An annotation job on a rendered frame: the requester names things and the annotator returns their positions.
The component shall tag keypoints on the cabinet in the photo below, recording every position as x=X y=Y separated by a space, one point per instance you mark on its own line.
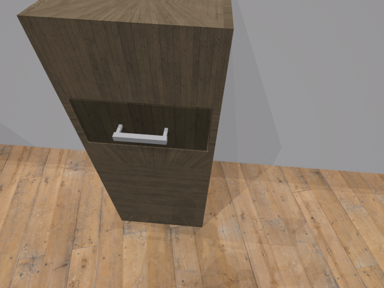
x=168 y=52

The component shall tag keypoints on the handle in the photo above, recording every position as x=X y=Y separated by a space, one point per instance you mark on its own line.
x=139 y=138

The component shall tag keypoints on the drawer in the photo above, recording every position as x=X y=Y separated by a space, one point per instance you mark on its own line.
x=188 y=127

